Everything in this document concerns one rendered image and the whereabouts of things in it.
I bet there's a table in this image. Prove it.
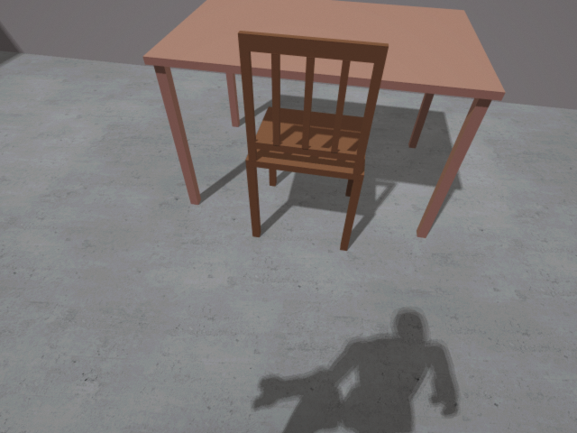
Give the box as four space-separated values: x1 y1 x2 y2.
143 0 506 238

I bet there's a chair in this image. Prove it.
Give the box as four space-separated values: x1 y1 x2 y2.
238 31 389 251

